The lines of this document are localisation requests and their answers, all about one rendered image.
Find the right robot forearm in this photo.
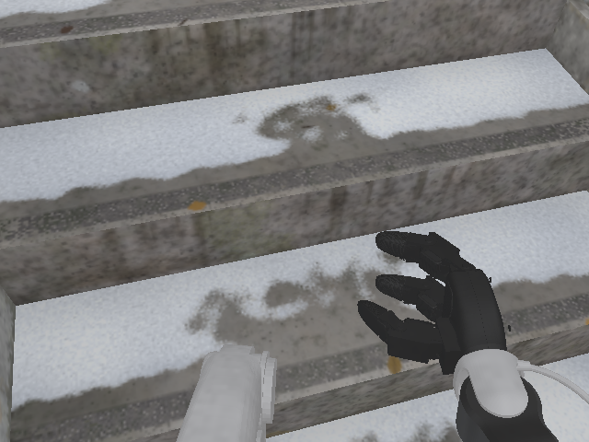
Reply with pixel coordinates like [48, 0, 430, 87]
[453, 349, 559, 442]

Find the right robot hand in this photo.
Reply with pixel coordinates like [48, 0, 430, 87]
[357, 231, 511, 375]

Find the left robot thigh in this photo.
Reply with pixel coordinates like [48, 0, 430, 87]
[176, 344, 277, 442]

